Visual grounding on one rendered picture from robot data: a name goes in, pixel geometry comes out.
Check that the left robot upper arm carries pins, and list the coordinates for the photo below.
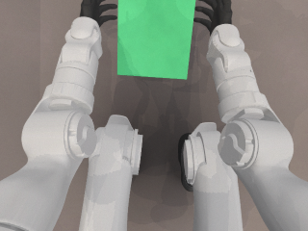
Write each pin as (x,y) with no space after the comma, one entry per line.
(55,143)

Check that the left robot thigh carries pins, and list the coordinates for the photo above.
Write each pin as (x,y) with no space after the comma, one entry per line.
(109,179)

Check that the robot left forearm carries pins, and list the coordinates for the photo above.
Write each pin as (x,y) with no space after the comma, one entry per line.
(76,70)

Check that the robot right forearm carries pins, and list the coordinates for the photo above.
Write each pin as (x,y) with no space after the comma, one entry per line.
(235,82)

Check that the carton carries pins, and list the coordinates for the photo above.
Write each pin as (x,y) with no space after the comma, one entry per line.
(154,38)

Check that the right robot thigh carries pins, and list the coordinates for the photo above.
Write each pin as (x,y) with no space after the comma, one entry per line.
(216,196)

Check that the right robot upper arm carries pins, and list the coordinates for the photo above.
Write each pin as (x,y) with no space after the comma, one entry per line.
(259,151)

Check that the right robot hand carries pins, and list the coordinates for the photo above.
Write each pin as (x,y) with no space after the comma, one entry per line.
(221,13)

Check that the robot thigh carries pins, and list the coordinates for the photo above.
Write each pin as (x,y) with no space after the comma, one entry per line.
(109,179)
(216,196)

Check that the left robot hand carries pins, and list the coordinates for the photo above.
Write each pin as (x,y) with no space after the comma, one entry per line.
(93,10)

